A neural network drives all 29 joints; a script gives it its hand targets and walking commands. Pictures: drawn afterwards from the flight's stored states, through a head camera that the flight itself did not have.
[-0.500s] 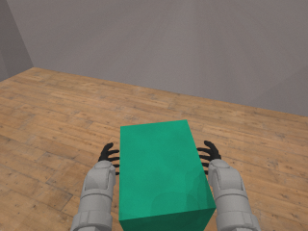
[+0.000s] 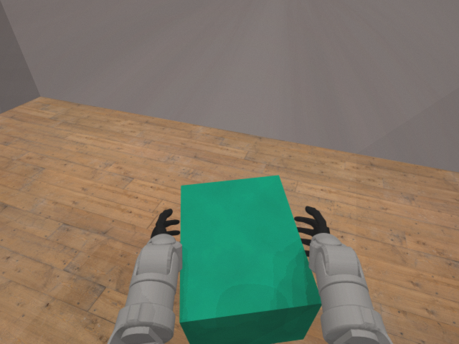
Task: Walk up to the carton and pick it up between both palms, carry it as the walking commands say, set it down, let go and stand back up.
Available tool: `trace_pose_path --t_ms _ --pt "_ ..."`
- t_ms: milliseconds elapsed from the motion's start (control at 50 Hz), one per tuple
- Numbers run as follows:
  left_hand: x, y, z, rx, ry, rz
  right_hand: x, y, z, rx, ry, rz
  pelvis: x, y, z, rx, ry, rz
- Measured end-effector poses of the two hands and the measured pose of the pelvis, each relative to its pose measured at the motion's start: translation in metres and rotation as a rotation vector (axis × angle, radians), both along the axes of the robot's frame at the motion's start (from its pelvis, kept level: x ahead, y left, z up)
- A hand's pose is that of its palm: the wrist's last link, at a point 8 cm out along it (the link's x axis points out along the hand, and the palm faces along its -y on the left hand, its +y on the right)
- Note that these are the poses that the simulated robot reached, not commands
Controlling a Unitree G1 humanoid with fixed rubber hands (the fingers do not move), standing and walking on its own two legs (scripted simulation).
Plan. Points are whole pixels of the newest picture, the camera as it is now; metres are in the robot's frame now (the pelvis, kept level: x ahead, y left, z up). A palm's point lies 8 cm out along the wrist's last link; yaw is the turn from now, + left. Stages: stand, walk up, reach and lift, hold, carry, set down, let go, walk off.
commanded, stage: reach and lift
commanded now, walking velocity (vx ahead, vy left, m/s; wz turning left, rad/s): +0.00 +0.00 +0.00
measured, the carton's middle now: (239, 259) +0.32 +0.01 -0.02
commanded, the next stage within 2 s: hold in 0.56 s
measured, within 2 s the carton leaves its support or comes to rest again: neither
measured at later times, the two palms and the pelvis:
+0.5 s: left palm (167, 246) +0.29 +0.14 +0.05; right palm (330, 250) +0.28 -0.15 +0.06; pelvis -0.01 +0.02 +0.00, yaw -3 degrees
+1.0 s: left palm (164, 248) +0.29 +0.14 +0.05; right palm (327, 249) +0.28 -0.15 +0.06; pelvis +0.00 +0.00 +0.00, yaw -2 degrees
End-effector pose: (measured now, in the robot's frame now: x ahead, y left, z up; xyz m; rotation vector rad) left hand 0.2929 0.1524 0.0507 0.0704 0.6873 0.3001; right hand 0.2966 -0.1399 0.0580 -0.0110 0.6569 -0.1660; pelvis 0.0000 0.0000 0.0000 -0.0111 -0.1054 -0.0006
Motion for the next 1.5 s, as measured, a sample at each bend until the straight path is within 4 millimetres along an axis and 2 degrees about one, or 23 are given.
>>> trace_pose_path --t_ms 180,360,600,940,1220,1360,1500 --pt "0.004 -0.008 0.009 0.011 -0.012 -0.039 -0.006 -0.008 0.007 0.011 -0.015 -0.038 -0.004 0.012 -0.002 0.003 -0.016 -0.026" --pt "0.0 -0.013 0.006 0.008 -0.003 -0.056 -0.014 -0.013 0.007 0.008 -0.009 -0.055 -0.006 0.017 -0.003 0.007 -0.019 -0.046" --pt "-0.003 -0.011 0.002 0.002 0.003 -0.051 -0.017 -0.011 0.003 0.012 -0.006 -0.06 -0.007 0.014 -0.002 0.011 -0.023 -0.047" --pt "-0.006 -0.008 -0.002 -0.016 0.002 -0.035 -0.015 -0.008 0.003 0.006 -0.012 -0.055 -0.001 0.003 0.0 0.011 -0.014 -0.031" --pt "-0.005 -0.008 -0.003 -0.02 0.009 -0.052 -0.013 -0.01 0.001 0.005 -0.006 -0.044 0.004 0.002 0.001 0.01 -0.009 -0.03" --pt "0.002 -0.004 0.004 0.017 -0.031 -0.027 -0.004 -0.004 0.002 0.029 -0.05 -0.044 -0.005 0.004 -0.01 -0.001 0.076 -0.013" --pt "-0.007 0.018 0.009 0.024 -0.012 0.011 -0.003 0.018 0.003 0.052 -0.03 -0.018 -0.014 0.015 -0.02 -0.002 0.121 0.006"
